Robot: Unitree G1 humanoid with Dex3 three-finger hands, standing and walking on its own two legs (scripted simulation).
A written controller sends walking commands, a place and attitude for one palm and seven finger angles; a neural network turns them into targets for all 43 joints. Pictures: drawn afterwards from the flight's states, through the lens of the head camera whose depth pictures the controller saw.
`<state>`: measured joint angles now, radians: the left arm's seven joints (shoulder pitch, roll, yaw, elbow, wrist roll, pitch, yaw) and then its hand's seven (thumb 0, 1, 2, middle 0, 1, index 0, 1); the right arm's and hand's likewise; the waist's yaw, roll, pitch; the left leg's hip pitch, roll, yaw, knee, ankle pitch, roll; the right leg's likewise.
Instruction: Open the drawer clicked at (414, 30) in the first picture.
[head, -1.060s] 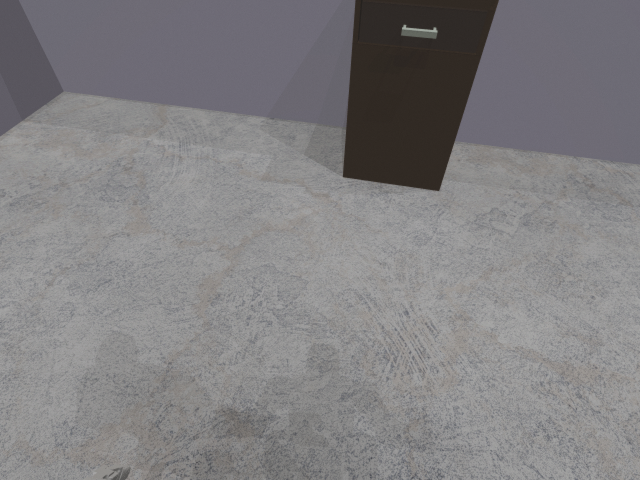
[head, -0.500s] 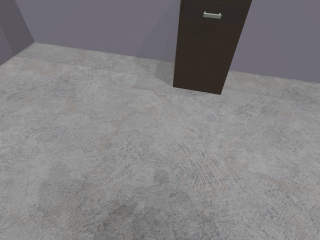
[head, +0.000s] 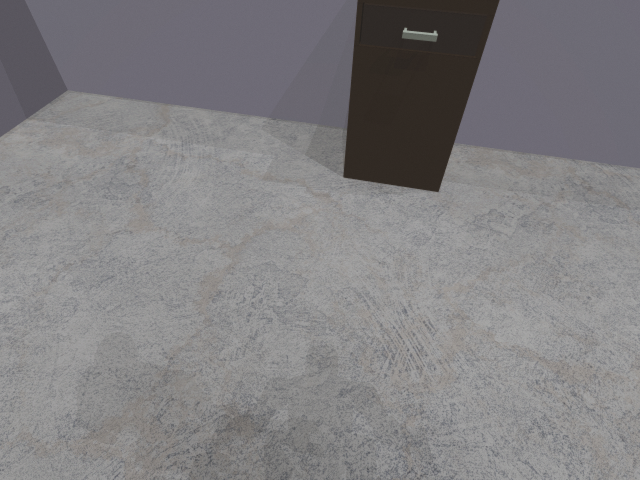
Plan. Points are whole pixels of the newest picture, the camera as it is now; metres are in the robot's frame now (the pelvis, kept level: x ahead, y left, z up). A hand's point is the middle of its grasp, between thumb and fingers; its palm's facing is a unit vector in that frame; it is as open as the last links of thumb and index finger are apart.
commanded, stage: look at it before walking up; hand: left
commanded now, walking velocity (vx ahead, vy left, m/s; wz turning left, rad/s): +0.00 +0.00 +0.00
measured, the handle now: (419, 33) +1.58 -0.29 -0.04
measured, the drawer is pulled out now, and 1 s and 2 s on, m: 0.00 0.00 0.00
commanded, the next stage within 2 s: walk to a spot facing it in 0.38 s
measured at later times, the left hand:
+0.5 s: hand out of the picture +0.07 +0.25 -0.16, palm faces -0.03 -0.94 -0.33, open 7.4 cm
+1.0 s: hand out of the picture +0.08 +0.13 -0.17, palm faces -0.13 -0.98 -0.18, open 7.4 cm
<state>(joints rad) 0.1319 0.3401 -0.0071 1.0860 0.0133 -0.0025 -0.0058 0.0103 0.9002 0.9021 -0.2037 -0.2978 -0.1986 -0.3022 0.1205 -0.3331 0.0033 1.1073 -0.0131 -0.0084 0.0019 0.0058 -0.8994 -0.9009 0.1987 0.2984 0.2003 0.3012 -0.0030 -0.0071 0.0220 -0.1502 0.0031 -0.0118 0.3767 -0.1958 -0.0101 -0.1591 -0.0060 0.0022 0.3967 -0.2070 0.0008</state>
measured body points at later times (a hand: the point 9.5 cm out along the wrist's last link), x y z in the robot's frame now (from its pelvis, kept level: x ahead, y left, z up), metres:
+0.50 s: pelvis +0.00 +0.00 +0.00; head +0.01 +0.00 +0.45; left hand +0.08 +0.30 -0.13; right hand +0.08 -0.30 -0.13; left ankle +0.01 +0.13 -0.74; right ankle +0.01 -0.12 -0.74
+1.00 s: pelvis +0.10 -0.04 -0.01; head +0.12 -0.05 +0.44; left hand +0.09 +0.18 -0.15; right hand +0.09 -0.29 -0.16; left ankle +0.13 +0.09 -0.67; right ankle +0.04 -0.11 -0.75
